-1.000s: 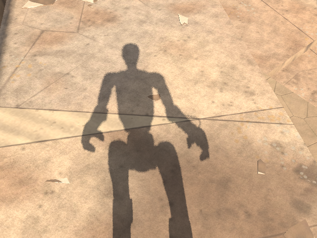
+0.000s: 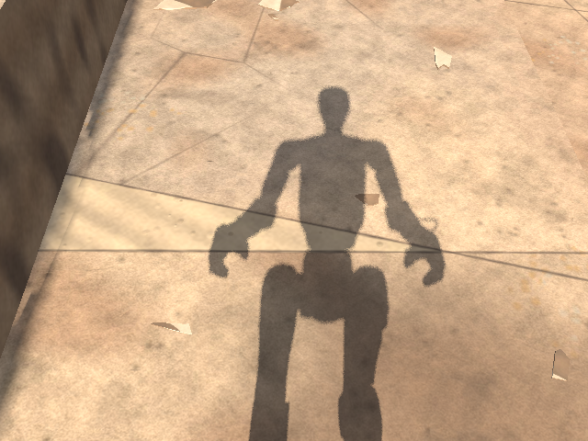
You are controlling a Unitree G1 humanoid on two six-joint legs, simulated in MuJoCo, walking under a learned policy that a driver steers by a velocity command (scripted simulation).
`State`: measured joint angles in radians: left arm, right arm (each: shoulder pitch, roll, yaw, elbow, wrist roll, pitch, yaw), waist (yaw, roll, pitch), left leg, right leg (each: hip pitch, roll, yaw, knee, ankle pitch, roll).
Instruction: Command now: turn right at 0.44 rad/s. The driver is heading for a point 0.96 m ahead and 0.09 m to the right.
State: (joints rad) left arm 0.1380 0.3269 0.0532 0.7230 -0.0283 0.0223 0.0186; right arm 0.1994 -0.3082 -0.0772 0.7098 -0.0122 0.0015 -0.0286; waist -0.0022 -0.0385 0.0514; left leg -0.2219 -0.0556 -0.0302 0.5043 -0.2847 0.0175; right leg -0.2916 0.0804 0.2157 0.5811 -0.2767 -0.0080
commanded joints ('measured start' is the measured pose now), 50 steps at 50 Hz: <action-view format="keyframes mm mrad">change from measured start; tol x32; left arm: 1 -4 106 32 -92 1 -3 -2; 50 155 82 -9 -113 48 -127 -19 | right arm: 1 36 -158 -44 -62 -12 -11 -5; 50 15 -125 -14 -93 21 -80 38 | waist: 1 -10 259 -98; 15 34 131 -70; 17 96 -274 -126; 35 94 -28 80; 42 -85 285 -478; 50 36 74 -45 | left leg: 1 199 382 -363 -165 468 222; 13 62 330 -38 -258 -84 169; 19 -736 97 -53 717 -258 -15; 30 -421 114 64 145 381 -50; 40 48 -33 113 11 254 140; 42 692 394 -744 -99 50 423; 50 -47 201 -315 -319 275 306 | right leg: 1 -232 9 -70 254 -205 12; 4 -282 -87 -96 572 -299 69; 15 181 -44 -342 -63 -27 -28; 19 433 -457 523 -406 -354 -356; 26 270 -255 3 -396 326 -210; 35 336 -308 -148 -431 381 -169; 40 340 -261 -263 118 1106 -85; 41 -34 -195 -276 483 782 -25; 42 -310 19 -179 821 -208 38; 50 -288 -176 -137 469 -41 58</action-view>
